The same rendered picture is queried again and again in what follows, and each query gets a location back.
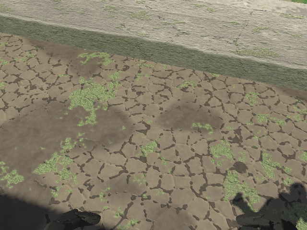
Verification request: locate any robot right hand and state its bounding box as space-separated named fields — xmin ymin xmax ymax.
xmin=236 ymin=210 xmax=297 ymax=230

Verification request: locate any robot left hand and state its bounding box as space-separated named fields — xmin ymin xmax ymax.
xmin=43 ymin=209 xmax=101 ymax=230

